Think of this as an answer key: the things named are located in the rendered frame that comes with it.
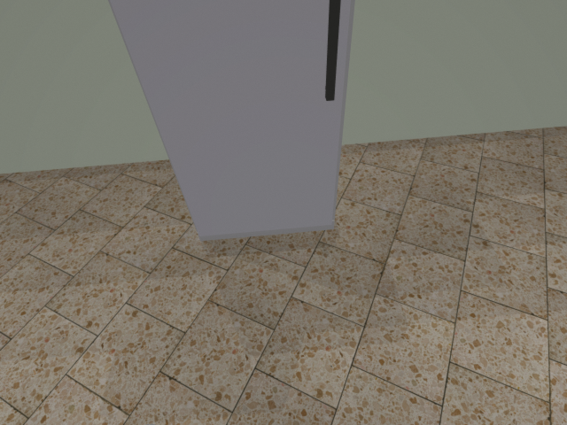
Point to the fridge door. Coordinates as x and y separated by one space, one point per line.
237 88

